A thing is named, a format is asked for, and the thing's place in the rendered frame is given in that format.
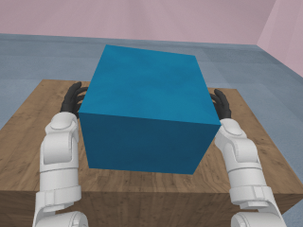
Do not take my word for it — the robot right upper arm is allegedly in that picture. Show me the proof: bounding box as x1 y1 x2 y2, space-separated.
231 212 285 227

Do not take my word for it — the robot right hand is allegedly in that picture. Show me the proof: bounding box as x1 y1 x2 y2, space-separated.
209 89 232 120

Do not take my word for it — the carton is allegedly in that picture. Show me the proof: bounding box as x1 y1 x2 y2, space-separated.
78 44 222 175

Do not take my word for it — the robot left hand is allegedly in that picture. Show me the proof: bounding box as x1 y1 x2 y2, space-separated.
60 81 88 119

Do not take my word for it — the pedestal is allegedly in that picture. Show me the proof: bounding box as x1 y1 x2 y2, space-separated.
0 79 303 227

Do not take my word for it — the left robot forearm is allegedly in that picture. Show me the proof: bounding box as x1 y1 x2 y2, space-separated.
32 112 81 227

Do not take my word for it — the robot left upper arm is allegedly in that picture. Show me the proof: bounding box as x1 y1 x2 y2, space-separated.
35 211 89 227

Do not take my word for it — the right robot forearm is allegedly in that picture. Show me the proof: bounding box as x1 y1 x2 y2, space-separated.
214 118 287 227

